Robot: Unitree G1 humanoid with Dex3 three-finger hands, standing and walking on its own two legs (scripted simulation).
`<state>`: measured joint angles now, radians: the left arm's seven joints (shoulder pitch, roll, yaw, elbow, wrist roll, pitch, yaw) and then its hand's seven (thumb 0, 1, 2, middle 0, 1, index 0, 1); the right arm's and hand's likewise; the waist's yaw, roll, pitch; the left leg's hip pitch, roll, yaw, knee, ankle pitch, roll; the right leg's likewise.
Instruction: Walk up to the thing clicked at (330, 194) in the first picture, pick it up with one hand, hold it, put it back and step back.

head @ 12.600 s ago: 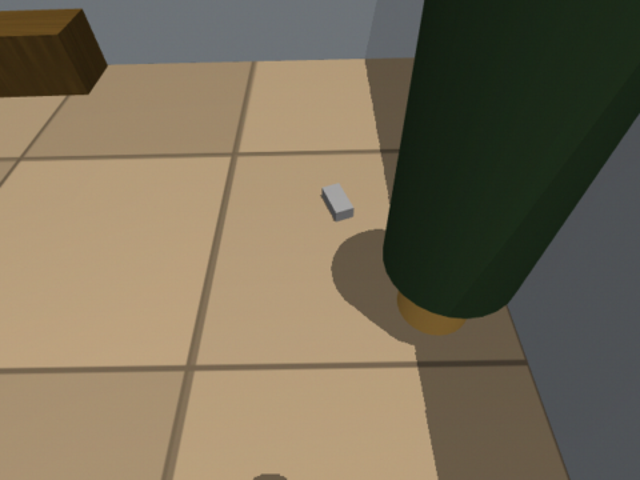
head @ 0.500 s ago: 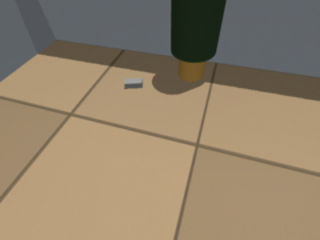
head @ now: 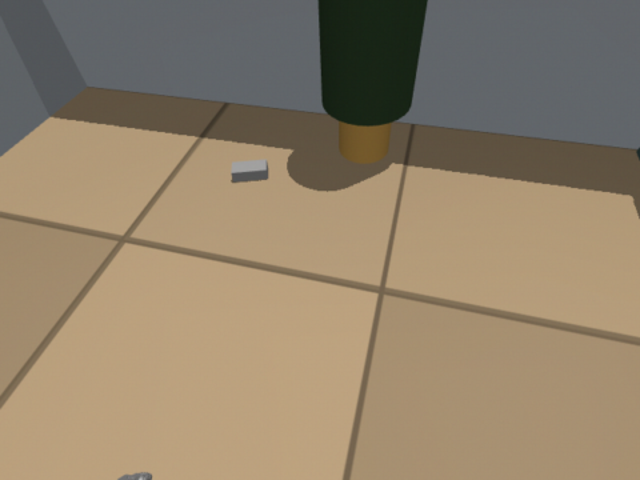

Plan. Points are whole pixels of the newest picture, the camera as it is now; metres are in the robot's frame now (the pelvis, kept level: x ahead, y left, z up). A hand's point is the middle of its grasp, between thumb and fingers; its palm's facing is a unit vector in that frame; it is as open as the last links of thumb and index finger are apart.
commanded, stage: stand
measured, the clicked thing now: (250, 170) +1.54 +0.36 -0.75
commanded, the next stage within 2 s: none
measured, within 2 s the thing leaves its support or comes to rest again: neither
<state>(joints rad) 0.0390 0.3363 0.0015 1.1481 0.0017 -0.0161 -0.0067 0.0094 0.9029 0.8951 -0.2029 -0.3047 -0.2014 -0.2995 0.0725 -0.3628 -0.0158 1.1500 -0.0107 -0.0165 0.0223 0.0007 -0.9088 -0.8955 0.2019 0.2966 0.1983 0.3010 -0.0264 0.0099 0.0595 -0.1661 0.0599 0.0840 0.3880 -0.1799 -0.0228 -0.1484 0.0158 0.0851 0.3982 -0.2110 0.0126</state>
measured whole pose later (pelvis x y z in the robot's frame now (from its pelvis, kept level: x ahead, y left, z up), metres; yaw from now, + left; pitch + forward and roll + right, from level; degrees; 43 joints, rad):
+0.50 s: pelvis +0.01 +0.01 +0.00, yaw +1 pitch -2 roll +0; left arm 0.09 0.35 0.01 1.16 0.01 -0.01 -0.01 0.01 0.90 0.90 -0.20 -0.30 -0.20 -0.30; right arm 0.06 -0.34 -0.02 1.14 -0.02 -0.01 0.02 0.00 -0.91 -0.90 0.20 0.30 0.20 0.30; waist -0.01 0.00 0.05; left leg -0.15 0.03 0.07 0.33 -0.15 -0.01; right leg -0.11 -0.01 0.07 0.33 -0.19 0.03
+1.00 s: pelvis +0.01 +0.02 +0.00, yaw +2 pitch -2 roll +0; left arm 0.10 0.35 0.00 1.13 0.01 -0.01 0.00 0.01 0.90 0.90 -0.20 -0.30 -0.20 -0.30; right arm 0.07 -0.34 -0.02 1.14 -0.01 -0.01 0.02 0.00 -0.91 -0.90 0.20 0.30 0.20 0.30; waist -0.01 -0.01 0.05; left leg -0.14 0.02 0.06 0.33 -0.16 0.00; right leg -0.09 -0.03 0.05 0.31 -0.19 0.04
